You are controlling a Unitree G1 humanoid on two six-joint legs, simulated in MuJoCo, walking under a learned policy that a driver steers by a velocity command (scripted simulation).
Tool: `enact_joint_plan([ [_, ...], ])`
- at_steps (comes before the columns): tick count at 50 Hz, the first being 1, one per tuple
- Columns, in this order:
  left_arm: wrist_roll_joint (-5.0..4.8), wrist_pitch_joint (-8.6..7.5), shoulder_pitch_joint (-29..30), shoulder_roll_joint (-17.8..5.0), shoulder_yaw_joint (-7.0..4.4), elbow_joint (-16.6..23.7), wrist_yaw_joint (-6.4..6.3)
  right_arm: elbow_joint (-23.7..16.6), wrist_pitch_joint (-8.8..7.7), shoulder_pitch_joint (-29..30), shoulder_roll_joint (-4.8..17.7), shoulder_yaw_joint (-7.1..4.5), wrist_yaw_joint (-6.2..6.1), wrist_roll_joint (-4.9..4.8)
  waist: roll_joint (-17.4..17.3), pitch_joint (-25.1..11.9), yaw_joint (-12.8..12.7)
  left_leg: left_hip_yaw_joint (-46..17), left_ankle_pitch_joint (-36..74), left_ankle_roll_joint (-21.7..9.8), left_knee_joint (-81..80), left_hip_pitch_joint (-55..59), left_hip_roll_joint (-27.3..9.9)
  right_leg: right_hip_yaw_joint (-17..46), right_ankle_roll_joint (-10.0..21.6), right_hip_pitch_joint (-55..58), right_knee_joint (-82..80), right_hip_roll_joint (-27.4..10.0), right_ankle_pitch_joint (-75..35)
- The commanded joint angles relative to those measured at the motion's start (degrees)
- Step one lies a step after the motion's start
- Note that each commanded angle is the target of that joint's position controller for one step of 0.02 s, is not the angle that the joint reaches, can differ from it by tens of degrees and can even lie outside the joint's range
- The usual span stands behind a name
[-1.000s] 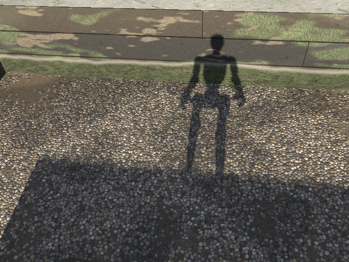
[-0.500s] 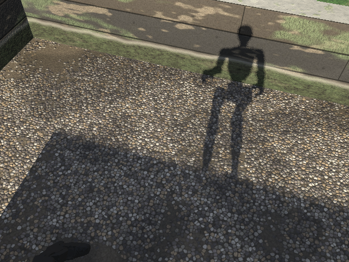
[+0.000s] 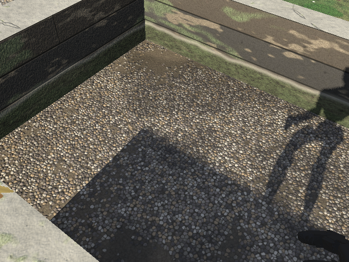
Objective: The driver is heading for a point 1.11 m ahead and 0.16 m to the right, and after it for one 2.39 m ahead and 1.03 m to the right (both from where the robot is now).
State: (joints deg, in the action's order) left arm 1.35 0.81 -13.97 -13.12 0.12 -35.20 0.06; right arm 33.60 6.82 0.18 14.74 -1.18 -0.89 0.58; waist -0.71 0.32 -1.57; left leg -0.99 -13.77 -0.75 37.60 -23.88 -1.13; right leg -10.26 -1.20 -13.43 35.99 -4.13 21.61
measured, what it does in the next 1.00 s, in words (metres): steps to the left: right foot, then left foot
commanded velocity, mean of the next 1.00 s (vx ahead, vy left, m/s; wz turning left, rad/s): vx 0.50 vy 0.00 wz -0.02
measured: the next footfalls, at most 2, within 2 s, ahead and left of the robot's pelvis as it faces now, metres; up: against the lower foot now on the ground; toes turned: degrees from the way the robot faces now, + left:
right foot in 0.32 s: +0.07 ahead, -0.03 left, +0.00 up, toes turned +7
left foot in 0.54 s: +0.16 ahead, +0.20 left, +0.00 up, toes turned +6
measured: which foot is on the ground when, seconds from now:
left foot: down 0.00-0.32, up 0.34-0.52, down 0.54-0.94, up 0.96-1.00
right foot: down 0.00-0.02, up 0.04-0.30, down 0.32-0.62, up 0.64-0.92, down 0.94-1.00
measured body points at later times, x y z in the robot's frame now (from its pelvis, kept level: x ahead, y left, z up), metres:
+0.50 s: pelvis +0.05 +0.07 +0.01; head +0.04 +0.06 +0.46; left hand +0.13 +0.32 -0.09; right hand +0.33 -0.11 -0.04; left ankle +0.11 +0.18 -0.71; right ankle +0.03 -0.03 -0.72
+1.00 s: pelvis +0.11 +0.14 -0.01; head +0.11 +0.11 +0.44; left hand +0.34 +0.34 -0.06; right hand +0.23 -0.14 -0.11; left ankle +0.12 +0.21 -0.70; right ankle +0.11 +0.06 -0.72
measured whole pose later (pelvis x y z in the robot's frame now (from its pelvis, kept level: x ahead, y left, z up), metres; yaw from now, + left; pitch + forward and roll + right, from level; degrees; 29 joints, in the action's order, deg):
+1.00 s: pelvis +0.11 +0.14 -0.01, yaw -5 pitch -1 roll +1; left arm 0.2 2.8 -4.9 -11.7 -0.3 -32.7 0.0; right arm 36.0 4.0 -11.5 14.6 -1.7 -3.6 0.5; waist -2.4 0.0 1.2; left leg 5.8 -25.8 -0.7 51.8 -24.2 1.5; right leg -0.6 5.0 -20.0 42.1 3.9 21.6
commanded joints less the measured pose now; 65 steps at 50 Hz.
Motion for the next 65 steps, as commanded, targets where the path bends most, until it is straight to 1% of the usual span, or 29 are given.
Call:
enact_joint_plan([
  [1,0.88,0.70,1.34,-4.42,-2.38,5.94,-0.41,-2.91,-1.11,-1.21,4.76,-0.87,0.42,-0.60,-2.20,-9.56,0.95,-5.33,1.76,-5.21,-6.43,15.26,-0.40,0.51,1.15,-6.19,5.84,0.35,0.43],
  [2,0.40,0.72,5.86,-2.81,-1.85,8.87,0.49,-2.73,-1.31,-4.38,9.29,-2.55,0.95,-2.69,-16.45,-7.78,5.11,-21.06,-7.09,-10.86,-13.38,14.25,-5.65,-2.24,-2.45,-17.73,17.71,6.18,9.40],
  [3,-0.39,0.85,11.55,-6.09,-3.13,10.63,0.86,-2.98,-1.60,-7.83,10.08,-2.92,1.16,-2.41,-17.34,-4.83,8.83,-31.38,-8.04,-15.61,-18.32,18.09,-10.48,5.20,-3.41,-29.92,28.19,7.16,15.47],
  [5,-1.13,0.36,10.89,-6.27,-3.59,9.60,0.63,-4.00,-1.95,-3.89,6.41,-2.31,-0.58,-0.81,-9.29,-6.25,5.36,-26.48,-0.92,-15.55,-15.33,14.75,-9.16,10.27,-5.31,-29.41,33.49,4.78,8.90],
  [7,-0.56,-0.25,7.03,-4.54,-3.09,7.20,-0.42,-5.72,-3.01,1.87,4.69,-1.92,-1.15,1.35,-7.66,-9.79,1.63,-20.34,2.99,-14.05,-15.43,7.41,-5.24,9.66,-4.67,-19.01,30.20,4.61,4.14],
  [12,-0.80,1.27,8.27,-2.30,-1.52,5.91,-0.83,-5.46,-4.19,2.61,2.19,-1.00,0.21,0.24,-4.34,-9.20,2.17,-20.85,-6.37,-12.33,-17.81,2.23,-3.17,7.52,-1.22,-4.58,11.97,5.45,3.73],
  [15,-0.26,0.77,3.01,0.63,-0.50,4.48,-0.98,-4.60,-3.32,2.88,2.00,-0.97,-0.15,-1.37,-0.47,-6.24,-0.88,-22.09,-15.77,-8.30,-16.23,-6.74,-1.23,6.68,2.63,11.41,-5.06,5.52,-4.69],
  [16,1.06,0.21,-1.19,-0.68,-0.75,4.05,-1.46,-4.91,-3.67,2.96,-0.24,-0.52,-0.27,-2.06,6.54,-6.81,-2.38,-19.16,-18.84,-5.51,-5.41,-15.97,1.78,17.35,5.33,20.46,-7.24,-2.48,2.34],
  [17,0.23,-0.27,-1.83,-7.03,-2.44,4.43,-1.64,-7.89,-4.01,7.22,0.54,-0.20,-0.05,-2.49,15.09,-2.61,-3.60,-9.58,-12.15,-2.93,2.27,-21.14,7.76,32.50,8.42,16.76,-14.34,-12.14,5.14],
  [18,-0.40,-0.53,-0.77,-7.99,-3.25,4.55,-1.89,-7.93,-4.55,8.79,4.11,-1.01,-0.19,-0.98,11.18,2.29,-3.63,-8.86,-9.67,-1.48,4.98,-22.66,7.20,39.69,10.63,11.53,-18.75,-16.45,1.48],
  [20,-0.87,-1.46,3.47,-5.66,-2.29,5.24,-1.84,-6.16,-5.21,6.53,4.36,-1.29,0.47,-0.24,5.76,2.11,0.01,-8.00,-5.79,0.25,7.67,-17.45,5.50,35.89,12.41,7.36,-19.24,-14.66,0.40],
  [26,-2.33,-1.35,5.71,-5.71,-2.31,4.26,0.08,-4.97,-4.74,3.72,-0.49,0.77,2.36,0.53,6.31,-0.93,2.37,4.31,1.07,0.69,-5.76,8.71,6.14,21.58,8.27,-4.23,-14.44,-2.12,-6.38],
  [29,-2.45,-0.59,4.93,-3.88,-2.19,5.11,0.64,-5.31,-5.05,2.24,1.96,0.40,1.50,0.98,1.80,-2.86,2.53,1.37,0.11,-0.32,-5.31,14.03,2.77,20.76,6.71,-7.48,-10.00,0.73,1.35],
  [32,-1.77,-0.10,3.59,-2.52,-1.84,5.24,0.24,-5.65,-5.27,-2.81,3.83,-0.28,0.55,-0.48,-10.41,-7.13,4.49,-11.52,6.87,-6.69,-11.46,19.13,-7.24,9.23,2.81,-11.27,9.16,7.24,2.54],
  [34,-1.62,0.49,6.25,-5.42,-3.00,6.00,0.23,-4.20,-5.91,-9.43,5.04,-0.98,-0.43,-0.11,-9.60,-7.10,7.00,-18.66,18.64,-11.96,-13.35,22.80,-14.11,10.04,1.66,-20.22,20.31,7.28,12.98],
  [36,-1.68,0.94,6.84,-4.48,-3.38,5.46,0.12,-2.63,-7.01,-12.46,4.68,-1.51,-1.35,0.22,-5.76,-7.11,6.32,-16.78,32.22,-14.55,-11.37,22.72,-16.26,13.11,0.52,-23.75,29.55,6.09,13.62],
  [39,-1.27,1.74,8.05,-3.34,-2.95,4.80,-0.33,-3.40,-7.44,-5.69,2.50,-1.00,-1.78,-0.02,-5.25,-7.70,1.44,-6.80,38.14,-10.63,-12.23,13.12,-12.87,12.48,-0.31,-13.35,22.29,4.79,5.20],
  [42,-0.82,2.06,9.81,-2.66,-2.39,4.92,0.29,-2.96,-7.13,-5.61,3.35,-1.01,-1.94,-0.32,-5.85,-8.82,1.61,-2.17,36.23,-8.31,-11.47,9.46,-10.98,8.12,0.45,-5.10,14.56,7.10,1.71],
  [46,-0.76,1.83,7.76,-0.49,-1.27,4.45,0.39,-2.54,-5.52,-5.51,5.22,-1.86,-2.45,-0.78,-2.89,-8.69,0.00,-0.22,15.94,-5.49,-7.56,4.81,-10.48,6.21,3.71,5.81,-0.35,7.40,-2.96],
  [47,-0.21,1.50,3.97,-0.93,-1.37,3.71,0.28,-3.09,-5.00,-4.69,4.42,-1.64,-2.56,-0.75,0.67,-8.58,-1.58,1.83,10.62,-3.05,-0.25,-2.77,-8.19,11.96,5.92,14.12,-4.94,5.25,-2.11],
  [48,-0.44,1.36,1.86,-6.70,-2.63,4.06,-0.26,-6.77,-4.47,-0.81,1.82,-0.62,-2.64,-0.69,13.85,-8.16,-3.02,7.61,-1.37,0.95,14.82,-15.61,-0.43,30.05,11.08,19.36,-5.61,-6.87,-13.46],
  [49,-1.86,1.74,-0.91,-12.11,-4.61,4.60,-0.66,-9.69,-3.83,4.46,4.99,-1.41,-3.20,0.75,16.44,-7.86,-7.46,3.26,-18.92,2.83,22.49,-24.73,4.51,44.91,18.71,16.22,-10.97,-14.99,-25.28],
  [50,-1.47,1.58,1.12,-11.48,-4.46,5.67,-1.16,-9.46,-3.58,4.12,5.89,-1.81,-3.61,0.63,11.69,-5.69,-5.29,-1.60,-17.25,4.48,31.96,-26.69,3.69,45.35,21.80,12.94,-10.50,-15.86,-31.64],
  [52,-1.62,1.20,5.65,-8.75,-3.15,6.38,-0.95,-7.43,-3.33,-0.81,6.57,-2.22,-3.87,0.84,4.76,-3.69,0.83,-2.98,-9.24,5.97,38.27,-26.27,1.50,38.35,19.37,4.40,-8.20,-11.38,-35.56],
  [54,-2.01,0.42,10.51,-6.11,-2.06,7.81,-0.69,-6.32,-2.61,-3.09,5.28,-1.87,-4.21,1.47,5.46,-3.78,3.86,-2.64,-5.07,7.02,35.93,-20.04,0.45,32.72,15.47,-4.00,-9.90,-5.67,-32.06],
  [59,-1.35,-0.68,9.54,-6.06,-2.06,7.55,0.45,-6.77,-0.97,-0.56,2.26,-0.64,-3.77,0.98,3.91,-6.38,3.19,-1.48,-2.58,6.59,20.44,-12.57,-0.23,29.83,11.77,-5.45,-9.18,-0.12,-26.95],
  [61,-0.34,0.87,8.78,-6.47,-2.34,7.66,0.59,-6.57,-1.44,1.18,0.31,0.59,-2.90,1.32,6.08,-6.46,0.69,0.89,-5.25,5.68,11.37,-7.09,1.45,30.17,11.73,-5.73,-9.21,1.90,-21.74],
  [64,0.00,2.98,9.40,-8.24,-2.90,8.49,1.58,-6.51,-2.97,1.55,0.79,0.98,-1.84,-0.95,8.83,-7.34,-0.90,0.97,-6.93,5.01,1.95,3.36,3.02,35.85,12.52,-7.82,-12.78,1.71,-2.85],
  [65,-0.75,3.50,12.19,-8.72,-3.13,8.74,1.72,-5.50,-3.74,-1.41,0.18,1.05,-1.42,-0.67,8.45,-6.57,1.86,1.65,-4.19,4.23,-4.27,9.35,3.06,36.03,11.59,-10.05,-12.45,2.36,2.69],
])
